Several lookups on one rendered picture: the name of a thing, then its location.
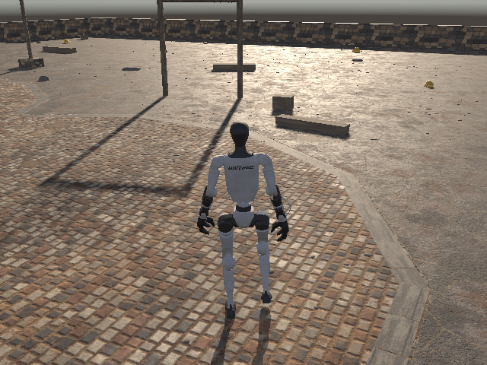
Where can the left robot forearm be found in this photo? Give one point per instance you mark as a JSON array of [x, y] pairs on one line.
[[205, 206]]

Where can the robot right upper arm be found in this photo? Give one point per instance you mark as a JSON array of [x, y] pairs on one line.
[[269, 173]]

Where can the right robot thigh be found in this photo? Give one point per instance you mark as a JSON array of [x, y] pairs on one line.
[[261, 222]]

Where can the right robot forearm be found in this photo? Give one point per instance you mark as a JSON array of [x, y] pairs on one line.
[[278, 206]]

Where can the left robot hand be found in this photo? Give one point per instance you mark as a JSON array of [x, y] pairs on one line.
[[201, 223]]

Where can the robot left upper arm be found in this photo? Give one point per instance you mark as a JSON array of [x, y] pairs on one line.
[[217, 162]]

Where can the robot left foot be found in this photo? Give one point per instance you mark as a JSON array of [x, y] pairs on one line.
[[231, 311]]

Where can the right robot hand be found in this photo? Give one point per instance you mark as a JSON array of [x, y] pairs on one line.
[[283, 231]]

